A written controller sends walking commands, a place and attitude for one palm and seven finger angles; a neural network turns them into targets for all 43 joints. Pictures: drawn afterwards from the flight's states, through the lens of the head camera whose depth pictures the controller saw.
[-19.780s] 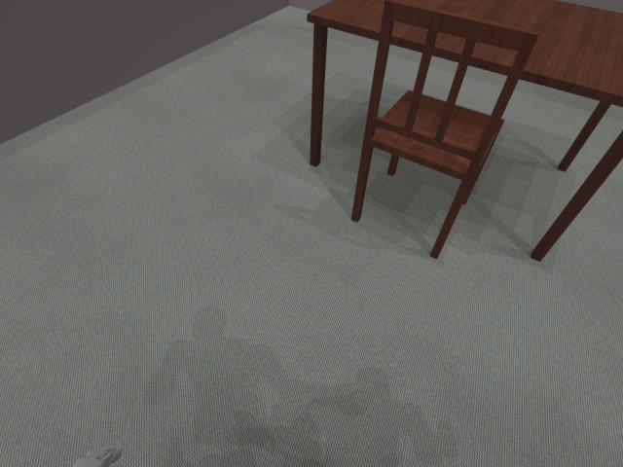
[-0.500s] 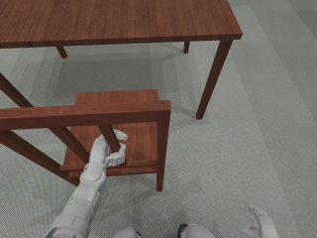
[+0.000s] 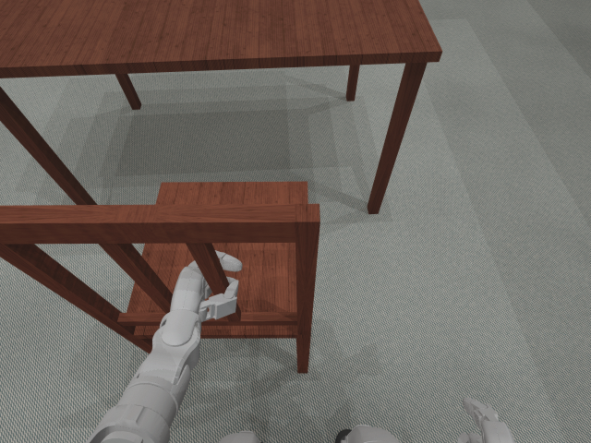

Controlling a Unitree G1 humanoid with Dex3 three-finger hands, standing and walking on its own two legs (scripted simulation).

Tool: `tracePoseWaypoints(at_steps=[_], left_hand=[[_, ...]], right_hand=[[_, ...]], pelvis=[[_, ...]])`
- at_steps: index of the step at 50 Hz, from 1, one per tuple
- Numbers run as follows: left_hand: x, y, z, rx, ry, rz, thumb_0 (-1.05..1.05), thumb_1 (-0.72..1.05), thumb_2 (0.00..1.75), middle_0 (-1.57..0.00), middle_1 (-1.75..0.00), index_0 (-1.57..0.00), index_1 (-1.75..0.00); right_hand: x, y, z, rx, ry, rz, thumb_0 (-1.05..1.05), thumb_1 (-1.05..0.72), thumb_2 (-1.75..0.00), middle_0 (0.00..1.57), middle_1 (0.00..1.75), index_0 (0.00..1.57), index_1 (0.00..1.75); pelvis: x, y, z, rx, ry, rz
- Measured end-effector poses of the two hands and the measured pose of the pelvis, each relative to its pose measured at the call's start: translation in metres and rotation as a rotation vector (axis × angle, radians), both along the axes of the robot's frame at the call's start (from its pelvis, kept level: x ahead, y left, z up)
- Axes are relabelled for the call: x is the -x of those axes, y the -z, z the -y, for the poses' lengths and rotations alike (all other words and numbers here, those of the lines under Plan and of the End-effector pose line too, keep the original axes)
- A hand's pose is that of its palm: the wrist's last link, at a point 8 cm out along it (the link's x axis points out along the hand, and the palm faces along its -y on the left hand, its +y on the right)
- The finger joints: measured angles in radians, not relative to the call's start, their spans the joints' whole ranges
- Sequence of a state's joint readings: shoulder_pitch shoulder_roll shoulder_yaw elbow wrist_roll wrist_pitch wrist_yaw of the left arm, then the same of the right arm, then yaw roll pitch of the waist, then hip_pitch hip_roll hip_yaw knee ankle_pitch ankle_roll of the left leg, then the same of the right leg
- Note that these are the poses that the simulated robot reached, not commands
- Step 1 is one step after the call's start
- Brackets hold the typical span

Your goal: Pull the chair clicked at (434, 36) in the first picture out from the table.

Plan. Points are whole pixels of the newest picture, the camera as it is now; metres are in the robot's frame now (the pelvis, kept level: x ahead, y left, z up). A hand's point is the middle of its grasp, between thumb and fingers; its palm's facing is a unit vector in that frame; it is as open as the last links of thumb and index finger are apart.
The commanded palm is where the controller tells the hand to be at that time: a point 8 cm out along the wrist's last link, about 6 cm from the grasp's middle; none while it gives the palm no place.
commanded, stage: step backward, pulling the chair out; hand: left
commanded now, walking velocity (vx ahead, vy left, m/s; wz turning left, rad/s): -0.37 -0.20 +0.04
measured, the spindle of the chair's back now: (152, 285) +0.35 +0.23 -0.07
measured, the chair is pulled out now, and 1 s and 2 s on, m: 0.36 0.60 0.63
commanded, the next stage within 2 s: stop walking, hand still on the chair in 0.74 s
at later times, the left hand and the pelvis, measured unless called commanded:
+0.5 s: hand (227, 387) +0.20 +0.10 -0.06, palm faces -0.10 -0.98 -0.15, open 5.4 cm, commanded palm +0.18 +0.15 -0.06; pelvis -0.12 +0.00 +0.00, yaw +0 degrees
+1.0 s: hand out of the picture +0.09 +0.09 -0.06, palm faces -0.06 -0.99 -0.15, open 5.5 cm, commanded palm +0.07 +0.15 -0.05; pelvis -0.22 -0.01 +0.00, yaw -1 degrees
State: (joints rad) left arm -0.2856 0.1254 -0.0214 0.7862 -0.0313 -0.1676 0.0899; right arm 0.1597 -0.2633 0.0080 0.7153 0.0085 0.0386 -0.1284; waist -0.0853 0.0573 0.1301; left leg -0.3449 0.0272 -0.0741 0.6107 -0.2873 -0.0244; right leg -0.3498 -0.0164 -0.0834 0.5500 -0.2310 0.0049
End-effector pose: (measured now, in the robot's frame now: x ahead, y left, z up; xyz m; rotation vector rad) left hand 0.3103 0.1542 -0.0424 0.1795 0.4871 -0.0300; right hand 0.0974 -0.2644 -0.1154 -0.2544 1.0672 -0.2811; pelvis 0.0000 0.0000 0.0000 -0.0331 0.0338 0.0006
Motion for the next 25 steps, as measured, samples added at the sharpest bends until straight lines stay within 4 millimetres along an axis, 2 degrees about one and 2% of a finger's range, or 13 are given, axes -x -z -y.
tracePoseWaypoints(at_steps=[6,14,21,25], left_hand=[[0.027,0.000,-0.001,0.013,0.011,-0.008,0.06,0.67,0.78,-0.26,-1.21,-0.49,-1.45],[0.071,0.000,0.004,-0.005,-0.014,0.006,0.06,0.65,0.79,-0.30,-1.19,-0.49,-1.45],[0.106,0.000,0.007,0.003,0.007,-0.001,0.06,0.66,0.79,-0.28,-1.21,-0.49,-1.45],[0.125,0.000,0.005,0.015,0.028,-0.008,0.06,0.67,0.78,-0.25,-1.25,-0.49,-1.45]], right_hand=[[0.025,-0.015,0.003,0.017,-0.026,-0.001,0.01,-0.91,-0.90,0.20,0.30,0.20,0.30],[0.061,-0.002,-0.001,-0.075,-0.017,0.027,0.01,-0.90,-0.90,0.20,0.30,0.20,0.30],[0.094,-0.002,0.003,-0.004,-0.024,0.015,0.01,-0.90,-0.90,0.20,0.30,0.21,0.30],[0.111,-0.010,-0.005,0.020,-0.040,0.002,0.01,-0.91,-0.90,0.20,0.30,0.20,0.30]], pelvis=[[0.031,-0.006,0.002,-0.019,0.017,0.003],[0.073,-0.003,0.019,0.016,0.024,0.018],[0.101,0.001,0.005,-0.003,-0.019,0.011],[0.122,-0.001,-0.001,-0.028,-0.007,0.025]])
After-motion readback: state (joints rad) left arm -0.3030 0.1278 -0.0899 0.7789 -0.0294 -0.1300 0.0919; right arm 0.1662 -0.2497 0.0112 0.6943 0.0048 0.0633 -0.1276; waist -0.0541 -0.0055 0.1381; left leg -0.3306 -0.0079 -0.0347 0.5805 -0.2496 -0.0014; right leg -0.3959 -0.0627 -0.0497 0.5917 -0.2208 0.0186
